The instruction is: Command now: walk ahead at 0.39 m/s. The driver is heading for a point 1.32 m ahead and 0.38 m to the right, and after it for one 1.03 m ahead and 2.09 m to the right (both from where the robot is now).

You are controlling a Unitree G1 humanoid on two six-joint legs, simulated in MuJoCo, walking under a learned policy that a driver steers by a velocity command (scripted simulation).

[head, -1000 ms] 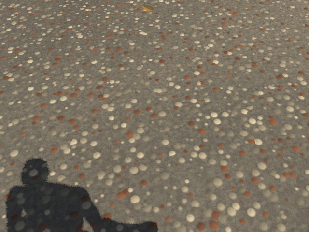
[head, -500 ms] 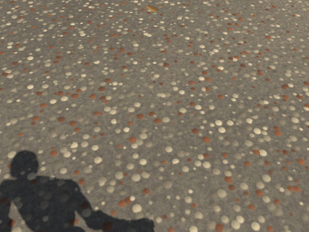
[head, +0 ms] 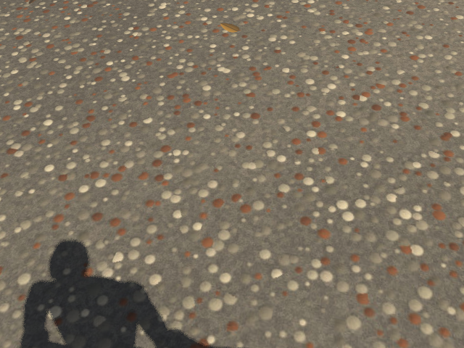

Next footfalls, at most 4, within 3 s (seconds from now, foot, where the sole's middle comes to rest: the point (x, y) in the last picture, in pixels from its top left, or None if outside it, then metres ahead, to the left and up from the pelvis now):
0.38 left None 0.37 0.14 -0.78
0.96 right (293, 297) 0.66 -0.11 -0.78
1.44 left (257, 209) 1.00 -0.02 -0.78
1.96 right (365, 195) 1.05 -0.41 -0.78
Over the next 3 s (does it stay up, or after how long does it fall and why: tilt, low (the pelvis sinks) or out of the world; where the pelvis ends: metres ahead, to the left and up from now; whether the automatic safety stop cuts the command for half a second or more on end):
stays up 1.37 -0.65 -0.02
